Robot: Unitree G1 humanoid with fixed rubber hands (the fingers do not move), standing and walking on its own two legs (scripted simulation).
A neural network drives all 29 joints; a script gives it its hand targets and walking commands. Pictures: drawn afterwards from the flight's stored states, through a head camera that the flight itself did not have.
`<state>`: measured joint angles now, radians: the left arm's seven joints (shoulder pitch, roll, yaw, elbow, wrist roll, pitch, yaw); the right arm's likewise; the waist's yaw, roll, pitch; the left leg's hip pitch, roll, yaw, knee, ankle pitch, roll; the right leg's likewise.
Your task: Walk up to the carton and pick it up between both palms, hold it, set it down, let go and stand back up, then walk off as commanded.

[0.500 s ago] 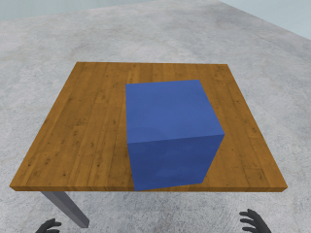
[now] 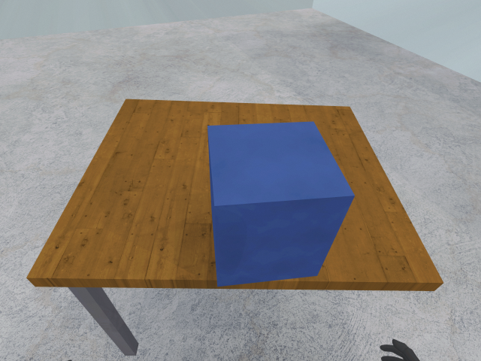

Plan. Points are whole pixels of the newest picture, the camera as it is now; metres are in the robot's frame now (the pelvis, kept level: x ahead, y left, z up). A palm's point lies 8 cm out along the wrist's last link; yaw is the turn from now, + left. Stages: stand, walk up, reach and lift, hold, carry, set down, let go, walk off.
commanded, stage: walk up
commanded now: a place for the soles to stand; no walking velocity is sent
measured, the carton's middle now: (265, 204) +0.41 -0.05 +0.04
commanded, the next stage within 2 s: none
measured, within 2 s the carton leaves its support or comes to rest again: neither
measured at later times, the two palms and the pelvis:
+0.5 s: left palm out of the picture +0.07 +0.31 -0.06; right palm out of the picture +0.11 -0.30 -0.09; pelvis -0.01 +0.00 -0.01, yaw +0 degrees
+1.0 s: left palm out of the picture +0.10 +0.28 -0.08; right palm out of the picture +0.11 -0.33 -0.09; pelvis +0.02 -0.02 -0.01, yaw -1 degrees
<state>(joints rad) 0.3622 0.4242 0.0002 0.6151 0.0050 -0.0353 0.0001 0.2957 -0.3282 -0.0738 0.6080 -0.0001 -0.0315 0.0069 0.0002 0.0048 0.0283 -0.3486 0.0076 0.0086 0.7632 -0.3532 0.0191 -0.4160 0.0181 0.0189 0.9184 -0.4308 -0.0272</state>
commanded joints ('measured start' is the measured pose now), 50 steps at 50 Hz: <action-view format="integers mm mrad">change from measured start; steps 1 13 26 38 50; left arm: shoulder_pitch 36 90 -71 29 91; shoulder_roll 189 327 194 217 305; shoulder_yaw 96 135 100 98 119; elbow -11 -2 -58 -23 3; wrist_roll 26 33 36 29 25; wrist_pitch -37 -87 -26 -40 -71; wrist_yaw -8 21 4 -2 29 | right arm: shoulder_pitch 34 -42 307 100 43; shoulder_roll -311 -294 -303 -369 -285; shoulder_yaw -84 -72 -119 -92 -60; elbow -41 -54 82 -23 -26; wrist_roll -35 -21 -41 -27 -12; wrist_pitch -56 -1 -34 -54 -6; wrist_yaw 5 15 8 1 -2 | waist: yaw -28 42 -132 -43 34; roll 205 -47 -12 240 -120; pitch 61 151 36 82 43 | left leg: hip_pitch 70 -411 351 120 -280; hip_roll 249 39 10 290 39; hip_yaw -350 -99 -70 -340 -54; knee -443 329 -225 -339 257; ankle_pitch -59 -152 -167 32 -208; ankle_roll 213 37 73 238 33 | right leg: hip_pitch -165 156 -411 -238 137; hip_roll -23 -333 -102 -45 -282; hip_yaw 8 660 132 -34 523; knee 58 -665 -156 -18 -498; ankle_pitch -17 -379 -283 -70 74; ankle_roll -2 -207 -109 -19 -234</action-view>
